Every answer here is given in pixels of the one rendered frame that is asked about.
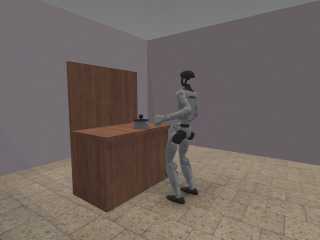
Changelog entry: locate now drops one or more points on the pot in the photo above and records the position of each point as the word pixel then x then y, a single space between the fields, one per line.
pixel 141 124

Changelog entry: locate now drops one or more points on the lid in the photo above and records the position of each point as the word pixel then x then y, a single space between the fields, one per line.
pixel 141 120

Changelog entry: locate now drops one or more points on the left robot thigh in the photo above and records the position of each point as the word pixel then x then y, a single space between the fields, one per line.
pixel 174 140

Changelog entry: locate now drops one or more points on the right robot hand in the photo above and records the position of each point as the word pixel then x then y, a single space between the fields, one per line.
pixel 175 127

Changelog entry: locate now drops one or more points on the robot right upper arm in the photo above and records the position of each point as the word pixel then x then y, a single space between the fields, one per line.
pixel 196 110

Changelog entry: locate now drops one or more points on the robot left shin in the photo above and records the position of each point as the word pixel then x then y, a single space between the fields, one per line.
pixel 173 177

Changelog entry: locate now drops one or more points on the robot left upper arm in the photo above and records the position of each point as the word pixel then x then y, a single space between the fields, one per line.
pixel 181 95

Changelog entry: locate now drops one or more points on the table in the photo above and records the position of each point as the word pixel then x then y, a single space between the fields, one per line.
pixel 111 161

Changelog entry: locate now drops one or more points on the robot left forearm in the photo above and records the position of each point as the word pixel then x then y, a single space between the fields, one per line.
pixel 176 115

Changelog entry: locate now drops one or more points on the left robot hand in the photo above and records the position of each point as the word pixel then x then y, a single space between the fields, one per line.
pixel 158 120

